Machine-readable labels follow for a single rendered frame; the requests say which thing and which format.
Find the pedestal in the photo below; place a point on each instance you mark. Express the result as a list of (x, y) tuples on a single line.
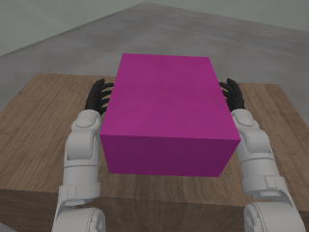
[(35, 126)]

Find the robot right hand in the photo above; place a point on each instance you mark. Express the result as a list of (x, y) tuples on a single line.
[(234, 95)]

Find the robot left forearm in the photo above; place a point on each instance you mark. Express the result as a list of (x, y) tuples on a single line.
[(81, 161)]

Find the robot left upper arm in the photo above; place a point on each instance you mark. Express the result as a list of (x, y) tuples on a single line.
[(80, 220)]

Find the robot left hand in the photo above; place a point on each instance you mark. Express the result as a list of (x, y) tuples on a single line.
[(94, 101)]

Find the robot right upper arm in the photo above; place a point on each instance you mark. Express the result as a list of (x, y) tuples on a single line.
[(271, 216)]

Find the robot right forearm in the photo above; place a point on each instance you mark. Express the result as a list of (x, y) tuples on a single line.
[(261, 177)]

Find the carton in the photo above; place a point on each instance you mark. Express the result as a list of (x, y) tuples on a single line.
[(167, 116)]

